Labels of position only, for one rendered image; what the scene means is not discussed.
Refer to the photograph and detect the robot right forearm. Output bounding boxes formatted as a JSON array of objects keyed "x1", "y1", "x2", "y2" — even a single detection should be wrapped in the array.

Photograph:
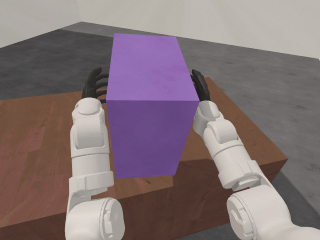
[{"x1": 193, "y1": 100, "x2": 291, "y2": 219}]

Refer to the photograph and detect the robot right upper arm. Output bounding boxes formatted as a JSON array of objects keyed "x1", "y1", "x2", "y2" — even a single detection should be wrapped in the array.
[{"x1": 226, "y1": 184, "x2": 320, "y2": 240}]

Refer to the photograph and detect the carton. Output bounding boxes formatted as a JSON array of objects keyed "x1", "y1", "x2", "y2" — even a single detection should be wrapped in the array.
[{"x1": 106, "y1": 33, "x2": 200, "y2": 179}]

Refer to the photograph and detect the pedestal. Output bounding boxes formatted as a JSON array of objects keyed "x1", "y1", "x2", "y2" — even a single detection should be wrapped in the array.
[{"x1": 0, "y1": 77, "x2": 289, "y2": 240}]

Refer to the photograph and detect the robot left upper arm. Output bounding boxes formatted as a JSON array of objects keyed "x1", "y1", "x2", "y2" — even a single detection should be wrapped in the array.
[{"x1": 65, "y1": 197, "x2": 125, "y2": 240}]

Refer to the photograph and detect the right robot hand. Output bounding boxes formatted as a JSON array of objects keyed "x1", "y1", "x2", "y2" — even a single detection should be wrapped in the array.
[{"x1": 190, "y1": 69, "x2": 211, "y2": 102}]

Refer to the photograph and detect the left robot hand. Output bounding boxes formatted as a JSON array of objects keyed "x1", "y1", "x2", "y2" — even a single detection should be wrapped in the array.
[{"x1": 81, "y1": 67, "x2": 109, "y2": 104}]

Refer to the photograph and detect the robot left forearm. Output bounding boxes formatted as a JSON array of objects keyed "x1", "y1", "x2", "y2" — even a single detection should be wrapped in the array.
[{"x1": 65, "y1": 97, "x2": 114, "y2": 238}]

